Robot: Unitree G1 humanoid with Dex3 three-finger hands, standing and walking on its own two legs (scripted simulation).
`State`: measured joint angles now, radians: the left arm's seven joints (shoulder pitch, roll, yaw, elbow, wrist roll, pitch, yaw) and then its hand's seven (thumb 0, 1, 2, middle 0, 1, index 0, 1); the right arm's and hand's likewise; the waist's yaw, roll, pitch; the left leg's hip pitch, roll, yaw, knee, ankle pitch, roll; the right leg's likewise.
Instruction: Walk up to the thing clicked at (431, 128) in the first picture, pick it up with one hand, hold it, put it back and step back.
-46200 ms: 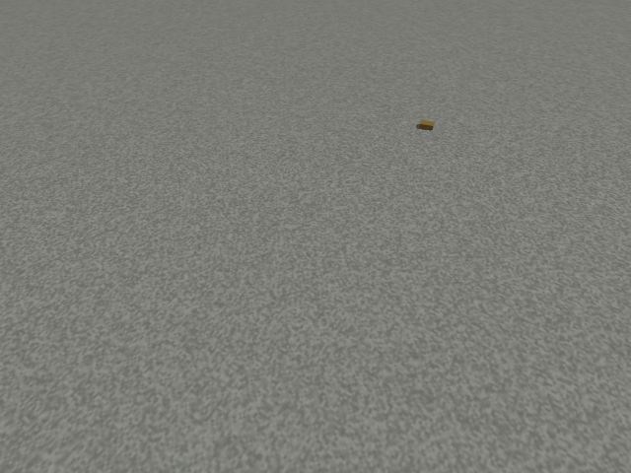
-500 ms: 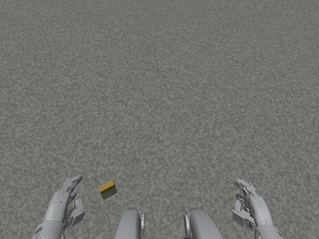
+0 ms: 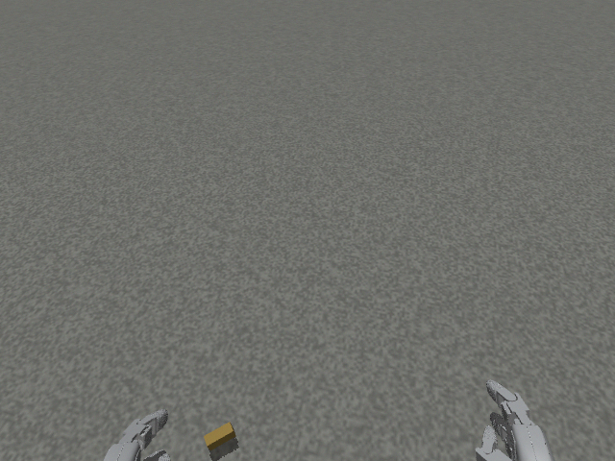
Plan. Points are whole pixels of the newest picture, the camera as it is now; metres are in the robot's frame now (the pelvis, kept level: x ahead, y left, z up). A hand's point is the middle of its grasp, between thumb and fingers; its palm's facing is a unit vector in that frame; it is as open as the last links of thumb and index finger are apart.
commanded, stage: home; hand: left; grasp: from above
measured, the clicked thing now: (220, 436) +0.39 +0.27 -0.69
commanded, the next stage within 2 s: stand in 1.84 s
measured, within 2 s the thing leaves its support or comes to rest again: neither
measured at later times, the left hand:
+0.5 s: hand out of the picture +0.16 +0.18 -0.04, palm faces +0.04 -0.98 -0.19, open 7.4 cm
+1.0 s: hand out of the picture +0.16 +0.18 -0.04, palm faces +0.04 -0.98 -0.19, open 7.4 cm
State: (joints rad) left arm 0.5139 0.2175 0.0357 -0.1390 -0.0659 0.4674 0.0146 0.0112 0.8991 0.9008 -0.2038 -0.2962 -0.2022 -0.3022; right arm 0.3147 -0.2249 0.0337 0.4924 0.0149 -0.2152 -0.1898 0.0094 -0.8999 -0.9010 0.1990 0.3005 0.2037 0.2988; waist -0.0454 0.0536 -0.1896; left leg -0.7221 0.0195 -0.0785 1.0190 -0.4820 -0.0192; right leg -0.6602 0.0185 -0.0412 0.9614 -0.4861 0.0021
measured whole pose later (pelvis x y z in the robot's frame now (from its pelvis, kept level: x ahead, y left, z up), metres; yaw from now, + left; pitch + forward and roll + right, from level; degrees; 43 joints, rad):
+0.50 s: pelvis +0.00 +0.00 +0.00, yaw +0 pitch +10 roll -2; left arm 0.50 0.22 0.03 -0.12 -0.06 0.45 0.01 0.01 0.90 0.90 -0.20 -0.30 -0.20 -0.30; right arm 0.30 -0.22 0.04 0.53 0.00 -0.24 -0.18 0.01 -0.90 -0.90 0.20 0.30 0.21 0.30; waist -0.04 0.05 -0.16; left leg -0.70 0.02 -0.07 1.01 -0.48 -0.02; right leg -0.64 0.02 -0.04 0.95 -0.48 0.01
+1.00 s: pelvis +0.00 +0.01 +0.00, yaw +0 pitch +9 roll -3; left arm 0.50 0.23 0.03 -0.12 -0.06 0.44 0.01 0.01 0.90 0.90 -0.20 -0.30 -0.20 -0.30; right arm 0.30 -0.22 0.04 0.53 0.00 -0.24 -0.18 0.01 -0.90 -0.90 0.20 0.30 0.21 0.30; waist -0.04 0.05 -0.16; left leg -0.70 0.02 -0.07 1.01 -0.48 -0.01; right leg -0.64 0.02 -0.03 0.95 -0.48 0.01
